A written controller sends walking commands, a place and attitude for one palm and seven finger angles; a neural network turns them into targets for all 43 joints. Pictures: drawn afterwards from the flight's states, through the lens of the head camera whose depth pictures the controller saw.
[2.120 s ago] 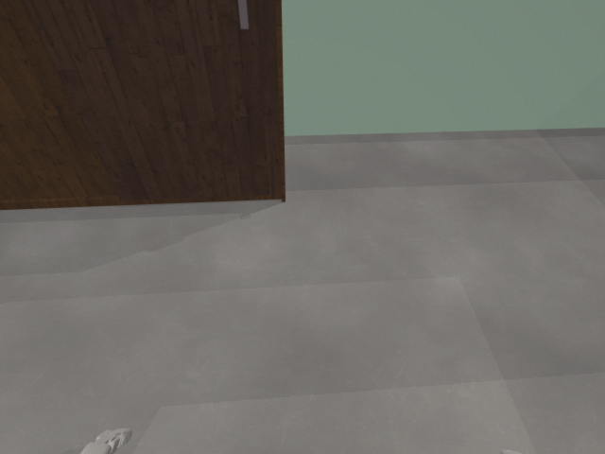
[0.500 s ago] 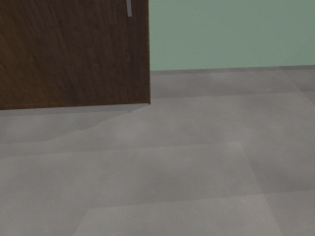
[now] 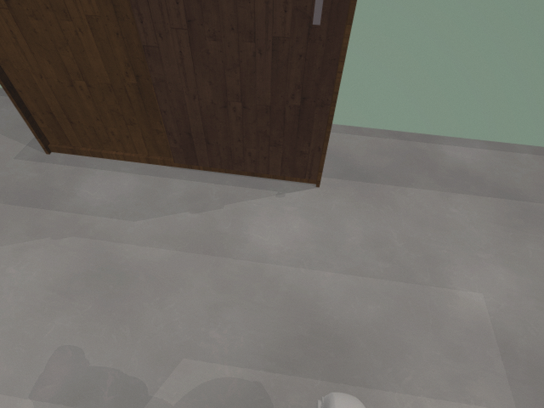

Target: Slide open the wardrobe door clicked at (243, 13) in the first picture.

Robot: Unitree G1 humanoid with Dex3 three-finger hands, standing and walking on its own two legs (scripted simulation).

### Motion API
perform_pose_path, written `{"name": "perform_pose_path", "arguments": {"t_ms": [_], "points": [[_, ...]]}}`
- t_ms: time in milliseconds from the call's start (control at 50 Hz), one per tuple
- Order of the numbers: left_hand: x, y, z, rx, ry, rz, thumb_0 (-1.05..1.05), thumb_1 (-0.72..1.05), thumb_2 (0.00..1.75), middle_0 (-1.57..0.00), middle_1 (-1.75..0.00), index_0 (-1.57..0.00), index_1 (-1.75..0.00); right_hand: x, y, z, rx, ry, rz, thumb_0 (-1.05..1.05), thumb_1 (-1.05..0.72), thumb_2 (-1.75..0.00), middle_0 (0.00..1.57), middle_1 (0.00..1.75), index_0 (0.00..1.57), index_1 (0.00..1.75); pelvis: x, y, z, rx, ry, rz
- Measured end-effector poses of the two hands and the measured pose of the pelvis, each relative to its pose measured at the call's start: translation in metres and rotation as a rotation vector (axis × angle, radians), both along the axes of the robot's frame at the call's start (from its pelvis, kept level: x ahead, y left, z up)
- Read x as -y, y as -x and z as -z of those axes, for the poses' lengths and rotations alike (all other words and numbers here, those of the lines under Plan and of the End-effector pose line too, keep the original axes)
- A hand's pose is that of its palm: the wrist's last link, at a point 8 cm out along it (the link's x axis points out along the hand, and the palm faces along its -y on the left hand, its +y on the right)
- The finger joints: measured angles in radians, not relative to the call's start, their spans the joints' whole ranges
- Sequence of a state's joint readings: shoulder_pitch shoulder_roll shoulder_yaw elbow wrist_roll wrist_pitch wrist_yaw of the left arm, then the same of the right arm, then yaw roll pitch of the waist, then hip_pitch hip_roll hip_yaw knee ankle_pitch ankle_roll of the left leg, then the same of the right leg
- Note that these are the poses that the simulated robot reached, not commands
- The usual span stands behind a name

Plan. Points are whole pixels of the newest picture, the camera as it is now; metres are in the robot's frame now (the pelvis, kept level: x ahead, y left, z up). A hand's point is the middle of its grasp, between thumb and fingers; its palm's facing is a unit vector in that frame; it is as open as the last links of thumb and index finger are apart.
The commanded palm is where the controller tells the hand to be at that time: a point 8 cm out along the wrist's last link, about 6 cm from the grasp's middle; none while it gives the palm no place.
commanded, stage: walk to a spot facing it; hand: right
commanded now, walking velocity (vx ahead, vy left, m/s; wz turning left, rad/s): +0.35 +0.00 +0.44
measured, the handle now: out of the picture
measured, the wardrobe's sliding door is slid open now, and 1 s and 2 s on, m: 0.00 0.00 0.00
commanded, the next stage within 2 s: turn to face it in 1.04 s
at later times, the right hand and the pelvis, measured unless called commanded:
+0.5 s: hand (419, 331) +0.29 -0.28 -0.17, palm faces -0.20 +0.96 -0.19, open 7.4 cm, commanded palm none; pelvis +0.20 -0.09 +0.01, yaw +16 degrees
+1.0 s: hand (305, 216) +0.57 -0.07 -0.18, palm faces -0.53 +0.83 -0.17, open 7.4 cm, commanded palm none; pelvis +0.38 +0.02 -0.02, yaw +33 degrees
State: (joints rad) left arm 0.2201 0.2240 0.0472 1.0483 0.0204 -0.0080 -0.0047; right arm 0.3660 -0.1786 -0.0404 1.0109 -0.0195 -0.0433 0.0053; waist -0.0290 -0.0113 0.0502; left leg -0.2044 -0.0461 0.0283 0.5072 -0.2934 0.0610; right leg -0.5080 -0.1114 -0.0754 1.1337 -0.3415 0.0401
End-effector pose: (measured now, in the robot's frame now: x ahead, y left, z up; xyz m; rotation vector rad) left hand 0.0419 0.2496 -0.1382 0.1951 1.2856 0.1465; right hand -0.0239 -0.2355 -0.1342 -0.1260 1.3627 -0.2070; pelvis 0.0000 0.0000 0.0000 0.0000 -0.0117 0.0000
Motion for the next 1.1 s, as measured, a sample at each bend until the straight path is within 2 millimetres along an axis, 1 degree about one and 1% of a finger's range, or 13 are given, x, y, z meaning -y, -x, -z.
{"name": "perform_pose_path", "arguments": {"t_ms": [80, 160, 260, 320, 380, 440, 580, 700, 840, 900, 940, 1020, 1100], "points": [[0.012, -0.062, -0.015, 0.140, 0.010, -0.021, 0.01, 0.91, 0.90, -0.20, -0.30, -0.20, -0.30, 0.001, -0.020, -0.003, -0.046, -0.026, -0.039, 0.00, -0.90, -0.90, 0.20, 0.30, 0.20, 0.30, 0.009, -0.026, -0.006, -0.015, -0.004, -0.040], [0.031, -0.117, -0.023, 0.217, 0.015, -0.014, 0.00, 0.91, 0.90, -0.20, -0.30, -0.20, -0.30, 0.015, -0.051, 0.001, -0.056, -0.035, -0.050, 0.00, -0.90, -0.90, 0.20, 0.30, 0.21, 0.30, 0.023, -0.057, -0.005, -0.023, -0.017, -0.067], [0.061, -0.180, -0.023, 0.272, -0.003, 0.001, 0.00, 0.91, 0.90, -0.20, -0.30, -0.20, -0.30, 0.047, -0.101, 0.019, -0.060, -0.041, -0.054, 0.00, -0.90, -0.90, 0.20, 0.30, 0.21, 0.30, 0.050, -0.106, 0.007, -0.027, -0.033, -0.102], [0.074, -0.198, -0.020, 0.302, -0.032, -0.029, 0.00, 0.91, 0.90, -0.20, -0.30, -0.20, -0.30, 0.071, -0.143, 0.033, -0.070, -0.041, -0.088, 0.00, -0.90, -0.90, 0.20, 0.30, 0.20, 0.30, 0.066, -0.132, 0.016, -0.015, -0.027, -0.149], [0.084, -0.187, -0.025, 0.271, -0.040, -0.108, 0.00, 0.91, 0.90, -0.20, -0.30, -0.21, -0.30, 0.087, -0.198, 0.027, -0.044, -0.033, -0.163, 0.00, -0.90, -0.90, 0.20, 0.30, 0.20, 0.30, 0.076, -0.154, 0.008, -0.005, -0.028, -0.205], [0.093, -0.163, -0.027, 0.190, -0.046, -0.202, 0.00, 0.91, 0.90, -0.20, -0.30, -0.21, -0.30, 0.095, -0.262, 0.016, 0.020, -0.028, -0.235, 0.00, -0.91, -0.90, 0.20, 0.30, 0.20, 0.30, 0.082, -0.176, -0.002, -0.006, -0.033, -0.242], [0.106, -0.099, -0.026, -0.033, -0.068, -0.407, -0.01, 0.94, 0.90, -0.20, -0.30, -0.20, -0.30, 0.078, -0.390, -0.001, 0.139, -0.031, -0.370, 0.00, -0.91, -0.90, 0.19, 0.30, 0.20, 0.30, 0.087, -0.228, -0.009, -0.018, -0.019, -0.330], [0.138, -0.069, -0.021, -0.201, 0.002, -0.540, 0.00, 0.92, 0.90, -0.20, -0.30, -0.20, -0.30, 0.026, -0.473, 0.000, 0.155, -0.070, -0.498, 0.00, -0.91, -0.90, 0.19, 0.30, 0.19, 0.30, 0.073, -0.272, -0.005, -0.023, -0.010, -0.396], [0.162, -0.075, -0.009, -0.339, 0.121, -0.678, 0.00, 0.91, 0.90, -0.20, -0.30, -0.20, -0.30, -0.071, -0.567, 0.011, 0.198, -0.129, -0.664, 0.00, -0.91, -0.90, 0.19, 0.30, 0.20, 0.30, 0.035, -0.326, 0.010, -0.035, -0.013, -0.475], [0.149, -0.094, 0.005, -0.356, 0.163, -0.719, 0.00, 0.91, 0.90, -0.20, -0.30, -0.20, -0.30, -0.107, -0.600, 0.020, 0.260, -0.139, -0.696, 0.00, -0.91, -0.90, 0.20, 0.30, 0.20, 0.30, 0.007, -0.350, 0.024, -0.027, 0.000, -0.511], [0.128, -0.119, 0.014, -0.323, 0.157, -0.732, 0.00, 0.91, 0.90, -0.20, -0.30, -0.21, -0.30, -0.118, -0.612, 0.021, 0.272, -0.132, -0.692, 0.00, -0.91, -0.90, 0.20, 0.30, 0.20, 0.30, -0.005, -0.362, 0.026, -0.015, -0.006, -0.538], [0.063, -0.198, 0.014, -0.116, 0.079, -0.719, 0.01, 0.91, 0.90, -0.20, -0.30, -0.20, -0.30, -0.116, -0.619, 0.014, 0.210, -0.087, -0.695, 0.00, -0.91, -0.90, 0.20, 0.30, 0.20, 0.30, -0.021, -0.386, 0.014, -0.004, -0.011, -0.582], [-0.001, -0.284, 0.000, 0.119, -0.009, -0.686, 0.00, 0.91, 0.90, -0.20, -0.30, -0.20, -0.30, -0.101, -0.627, 0.002, 0.145, -0.024, -0.710, 0.00, -0.91, -0.90, 0.20, 0.30, 0.20, 0.30, -0.029, -0.412, 0.004, -0.014, -0.003, -0.631]]}}
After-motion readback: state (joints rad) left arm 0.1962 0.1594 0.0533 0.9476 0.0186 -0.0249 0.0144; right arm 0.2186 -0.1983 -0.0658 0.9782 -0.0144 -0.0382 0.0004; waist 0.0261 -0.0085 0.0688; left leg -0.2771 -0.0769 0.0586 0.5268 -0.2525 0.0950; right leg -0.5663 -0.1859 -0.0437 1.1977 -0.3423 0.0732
